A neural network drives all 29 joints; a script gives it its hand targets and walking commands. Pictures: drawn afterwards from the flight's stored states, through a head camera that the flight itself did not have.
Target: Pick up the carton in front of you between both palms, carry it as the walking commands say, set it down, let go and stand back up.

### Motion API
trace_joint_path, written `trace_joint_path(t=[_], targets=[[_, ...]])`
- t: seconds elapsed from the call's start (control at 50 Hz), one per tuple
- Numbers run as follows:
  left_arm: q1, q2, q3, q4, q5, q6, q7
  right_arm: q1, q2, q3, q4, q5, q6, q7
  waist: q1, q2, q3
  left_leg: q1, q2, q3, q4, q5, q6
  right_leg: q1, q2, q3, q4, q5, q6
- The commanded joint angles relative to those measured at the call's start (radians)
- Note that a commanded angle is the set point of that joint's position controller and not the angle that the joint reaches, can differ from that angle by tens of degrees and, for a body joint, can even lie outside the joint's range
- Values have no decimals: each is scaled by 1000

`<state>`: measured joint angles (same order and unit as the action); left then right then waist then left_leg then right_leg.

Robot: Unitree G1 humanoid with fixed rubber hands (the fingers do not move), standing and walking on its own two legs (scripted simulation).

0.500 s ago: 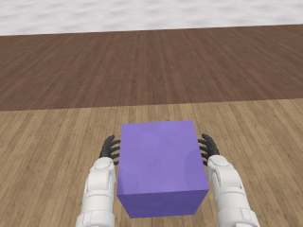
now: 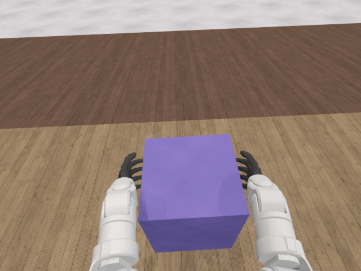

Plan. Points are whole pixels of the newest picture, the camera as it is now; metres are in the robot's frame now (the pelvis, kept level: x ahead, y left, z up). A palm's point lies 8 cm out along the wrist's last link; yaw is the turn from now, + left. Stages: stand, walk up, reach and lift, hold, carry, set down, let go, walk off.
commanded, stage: reach and lift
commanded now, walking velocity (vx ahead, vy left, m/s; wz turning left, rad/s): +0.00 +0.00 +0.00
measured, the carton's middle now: (190, 196) +0.30 +0.00 -0.04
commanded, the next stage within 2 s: hold in 0.48 s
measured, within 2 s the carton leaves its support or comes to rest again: neither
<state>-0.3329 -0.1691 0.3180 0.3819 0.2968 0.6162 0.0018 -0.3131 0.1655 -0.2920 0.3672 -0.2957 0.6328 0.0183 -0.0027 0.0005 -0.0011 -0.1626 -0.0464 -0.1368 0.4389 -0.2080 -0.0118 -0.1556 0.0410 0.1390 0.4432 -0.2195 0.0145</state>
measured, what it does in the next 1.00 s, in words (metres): stands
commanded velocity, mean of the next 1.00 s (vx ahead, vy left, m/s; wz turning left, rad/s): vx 0.00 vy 0.00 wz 0.00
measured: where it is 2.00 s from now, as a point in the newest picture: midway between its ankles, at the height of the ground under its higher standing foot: outside the picture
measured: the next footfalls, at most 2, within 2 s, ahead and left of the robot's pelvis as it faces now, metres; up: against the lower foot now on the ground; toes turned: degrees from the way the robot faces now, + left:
right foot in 1.94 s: +0.14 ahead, -0.10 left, +0.00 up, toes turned -8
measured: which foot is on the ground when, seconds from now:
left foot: down 0.00-1.00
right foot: down 0.00-1.00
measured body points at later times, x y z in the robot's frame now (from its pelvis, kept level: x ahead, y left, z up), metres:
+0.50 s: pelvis +0.02 +0.00 +0.00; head -0.02 +0.00 +0.45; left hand +0.32 +0.15 +0.03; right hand +0.31 -0.15 +0.03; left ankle +0.02 +0.13 -0.74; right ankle +0.02 -0.13 -0.74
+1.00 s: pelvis +0.00 +0.00 +0.00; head -0.05 +0.00 +0.45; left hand +0.31 +0.15 +0.05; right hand +0.30 -0.15 +0.05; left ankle +0.02 +0.13 -0.74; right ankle +0.02 -0.13 -0.74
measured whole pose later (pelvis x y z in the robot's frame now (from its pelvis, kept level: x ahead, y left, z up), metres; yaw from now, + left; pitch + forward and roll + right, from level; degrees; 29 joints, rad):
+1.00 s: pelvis +0.00 +0.00 +0.00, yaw +0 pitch -7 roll +0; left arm -0.31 -0.16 0.27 0.27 0.29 0.75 0.00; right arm -0.29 0.16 -0.25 0.26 -0.28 0.76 0.02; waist 0.00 0.00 0.02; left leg -0.06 -0.04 -0.13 0.38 -0.19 -0.01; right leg -0.06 0.04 0.13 0.38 -0.20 0.01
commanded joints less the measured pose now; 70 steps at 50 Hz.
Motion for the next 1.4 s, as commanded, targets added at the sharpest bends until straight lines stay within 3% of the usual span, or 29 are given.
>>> trace_joint_path(t=[0.0,0.24,0.44,0.56,0.68,0.92,1.38], targets=[[-475,-950,-570,26,-232,-1,-252,-534,931,561,-22,234,-26,230,1,-3,-256,94,-44,72,-77,122,-1,63,49,-76,-82,124,0],[-388,-929,-605,-64,-257,27,-249,-438,924,594,-102,263,6,222,2,-3,-258,135,-53,67,-96,231,-4,121,53,-66,-100,242,9],[-374,-923,-615,-102,-268,51,-248,-422,913,603,-141,272,30,220,1,-2,-240,143,-53,64,-108,240,-5,135,55,-65,-111,248,9],[-364,-924,-683,-201,-311,90,-238,-418,911,670,-238,311,69,214,-1,-1,-276,189,-52,58,-121,302,-10,176,57,-65,-123,301,12],[-370,-882,-610,-143,-267,128,-238,-424,862,596,-176,273,104,218,3,0,-146,134,-47,70,-145,128,-3,121,52,-69,-148,128,2],[-478,-918,-613,-113,-272,116,-249,-531,896,598,-146,274,91,229,0,3,-188,137,-42,73,-125,72,-2,106,47,-76,-131,70,-3],[-408,-899,-618,-152,-277,120,-242,-459,889,604,-184,280,98,219,0,0,-208,167,-48,68,-130,192,-3,150,50,-71,-134,196,5]])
